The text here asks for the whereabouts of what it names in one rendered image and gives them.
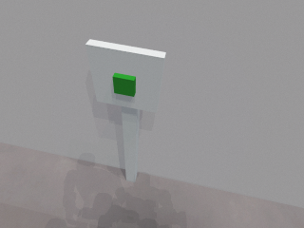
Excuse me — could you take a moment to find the panel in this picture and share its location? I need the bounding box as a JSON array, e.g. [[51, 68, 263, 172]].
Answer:
[[85, 39, 166, 182]]

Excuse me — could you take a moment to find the button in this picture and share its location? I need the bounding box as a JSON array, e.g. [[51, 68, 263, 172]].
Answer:
[[112, 72, 136, 97]]

